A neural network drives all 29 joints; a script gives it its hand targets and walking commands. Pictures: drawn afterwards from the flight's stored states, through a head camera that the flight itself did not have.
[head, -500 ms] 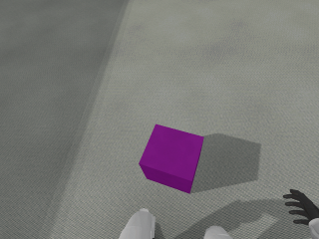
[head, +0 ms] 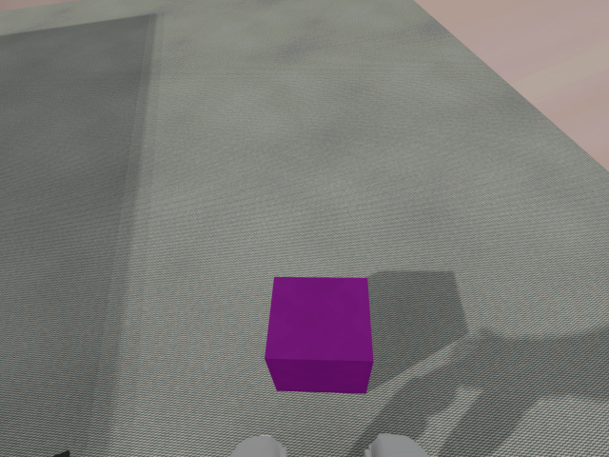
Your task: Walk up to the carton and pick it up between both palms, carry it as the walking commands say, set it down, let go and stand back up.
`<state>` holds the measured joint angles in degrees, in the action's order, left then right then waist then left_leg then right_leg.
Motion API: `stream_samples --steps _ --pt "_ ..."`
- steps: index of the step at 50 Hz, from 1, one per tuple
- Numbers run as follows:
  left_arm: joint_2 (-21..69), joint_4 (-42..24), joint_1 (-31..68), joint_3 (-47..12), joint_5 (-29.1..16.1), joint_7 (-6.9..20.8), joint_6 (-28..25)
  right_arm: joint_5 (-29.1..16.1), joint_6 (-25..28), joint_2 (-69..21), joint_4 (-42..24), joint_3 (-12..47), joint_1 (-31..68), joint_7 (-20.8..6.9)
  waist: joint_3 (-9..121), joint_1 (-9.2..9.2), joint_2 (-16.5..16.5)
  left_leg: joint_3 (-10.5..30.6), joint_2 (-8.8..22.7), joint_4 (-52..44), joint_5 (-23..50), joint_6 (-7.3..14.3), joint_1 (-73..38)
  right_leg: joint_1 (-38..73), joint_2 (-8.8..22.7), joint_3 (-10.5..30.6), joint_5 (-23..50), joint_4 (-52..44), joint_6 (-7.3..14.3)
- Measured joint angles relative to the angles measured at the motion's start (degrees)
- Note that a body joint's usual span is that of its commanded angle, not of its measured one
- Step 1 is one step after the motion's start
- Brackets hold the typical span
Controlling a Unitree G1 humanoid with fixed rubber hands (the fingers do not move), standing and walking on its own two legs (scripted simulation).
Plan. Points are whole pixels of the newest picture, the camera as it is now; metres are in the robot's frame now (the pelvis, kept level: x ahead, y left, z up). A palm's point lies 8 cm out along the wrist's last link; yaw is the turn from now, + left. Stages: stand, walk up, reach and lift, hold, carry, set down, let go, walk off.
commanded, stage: walk up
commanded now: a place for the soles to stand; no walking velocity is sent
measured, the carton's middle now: (320, 336) +0.53 +0.00 -0.59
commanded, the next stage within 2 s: reach and lift in 1.68 s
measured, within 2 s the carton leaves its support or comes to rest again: neither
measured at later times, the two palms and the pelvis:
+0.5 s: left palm out of the picture +0.13 +0.34 -0.08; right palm out of the picture +0.04 -0.29 -0.07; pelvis +0.01 +0.03 +0.03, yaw -9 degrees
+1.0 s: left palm (93, 429) +0.18 +0.30 -0.06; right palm out of the picture +0.07 -0.30 -0.07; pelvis +0.03 +0.01 +0.04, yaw -10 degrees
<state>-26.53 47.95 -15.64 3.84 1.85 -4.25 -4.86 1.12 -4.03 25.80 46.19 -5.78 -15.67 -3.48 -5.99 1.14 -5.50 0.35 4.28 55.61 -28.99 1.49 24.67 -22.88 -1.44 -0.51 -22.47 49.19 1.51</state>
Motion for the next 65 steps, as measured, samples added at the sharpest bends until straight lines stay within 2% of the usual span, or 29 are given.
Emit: stream_samples --steps 2,4,6,9,10,12,13,16,25,33,40,49,65 --pt "0.1 0.6 1.8 -0.2 -0.3 0.8 1.0 0.1 1.8 -0.1 1.3 0.2 -0.7 0.5 0.4 0.37 2.1 -1.8 -0.9 -3.3 4.3 -1.2 -1.6 -1.0 1.1 2.5 -2.2 3.0 0.1" --pt "0.9 1.7 2.8 -0.5 -0.8 1.3 1.8 0.2 2.8 -0.3 2.5 1.0 -0.9 1.1 1.0 0.83 3.3 -3.9 -1.3 -2.9 4.0 -0.8 -1.9 -2.2 -0.3 5.7 -6.5 5.9 0.6" --pt "1.2 3.0 3.5 -0.7 -1.0 1.9 1.8 0.2 3.5 -0.9 3.2 1.8 -0.6 1.6 1.4 1.47 4.3 -5.4 -1.2 -4.2 3.9 -0.2 -2.7 -2.6 -0.6 5.5 -7.9 7.6 0.9" --pt "1.3 4.3 4.4 -0.6 -1.2 2.7 1.6 0.0 4.3 -1.8 3.8 2.6 -0.2 2.0 1.7 1.65 5.1 -7.0 -0.2 -5.9 4.5 0.1 -3.4 0.0 -0.1 3.0 -4.8 1.4 1.7" --pt "1.3 4.6 4.7 -0.5 -1.2 2.9 1.5 -0.1 4.6 -1.9 4.1 2.8 0.0 2.1 1.6 1.54 5.1 -7.3 0.2 -6.1 4.6 0.1 -3.5 1.0 -0.3 2.9 -2.1 -1.5 1.5" --pt "1.6 5.1 5.8 -0.4 -1.1 3.2 1.6 -0.2 5.2 -2.3 4.6 3.1 0.3 2.2 0.6 1.58 4.7 -7.0 1.1 -6.6 4.9 0.0 -4.0 2.2 -1.0 2.6 2.6 -4.4 -0.3" --pt "1.5 5.3 6.2 -0.5 -1.1 3.3 1.6 -0.2 5.3 -2.7 5.0 3.2 0.4 2.3 0.6 1.43 5.0 -7.3 1.1 -7.4 5.2 -0.1 -4.3 2.4 -1.0 2.8 3.0 -5.1 -0.7" --pt "1.7 6.5 6.4 -1.2 -1.5 3.8 2.2 -0.1 5.6 -3.5 6.3 3.8 0.8 2.5 1.0 0.77 6.1 -8.5 0.6 -10.7 6.6 0.0 -5.8 2.9 -0.7 3.8 3.3 -6.7 0.2" --pt "2.4 10.6 5.2 -2.1 -1.6 4.1 3.1 -0.5 5.4 -3.5 8.1 3.8 4.7 2.8 0.9 -0.68 6.3 -10.0 0.9 -15.7 8.1 -0.6 -9.3 5.4 -1.1 5.2 5.3 -11.0 -1.8" --pt "2.9 12.3 5.7 -2.8 -1.7 3.8 3.2 -1.0 4.8 -2.6 8.5 3.3 10.4 3.0 -0.1 -1.59 5.8 -10.8 1.1 -17.8 8.8 -1.6 -11.2 5.9 -1.5 5.8 4.8 -10.7 -0.9" --pt "4.3 12.0 7.2 -3.9 -1.2 3.5 2.8 -1.7 4.0 -2.4 9.6 3.3 12.8 2.9 0.4 -1.42 4.6 -9.4 -0.1 -20.3 10.1 -1.9 -12.0 6.4 -1.3 5.8 5.2 -12.1 -0.4" --pt "4.8 12.1 10.4 -4.0 -1.7 3.9 3.1 -0.9 4.7 -3.8 13.0 4.2 11.5 2.6 0.4 -0.75 4.9 -10.5 -0.8 -26.9 12.7 -1.9 -15.4 8.9 -1.0 6.8 7.6 -17.3 -0.9" --pt "4.3 10.7 12.8 -3.4 -1.5 3.8 3.6 -0.6 4.0 -3.9 12.9 3.4 10.3 2.7 -0.2 0.54 5.7 -11.3 -0.6 -27.7 12.3 -1.6 -16.5 9.9 -1.2 7.6 7.8 -18.7 -1.1"
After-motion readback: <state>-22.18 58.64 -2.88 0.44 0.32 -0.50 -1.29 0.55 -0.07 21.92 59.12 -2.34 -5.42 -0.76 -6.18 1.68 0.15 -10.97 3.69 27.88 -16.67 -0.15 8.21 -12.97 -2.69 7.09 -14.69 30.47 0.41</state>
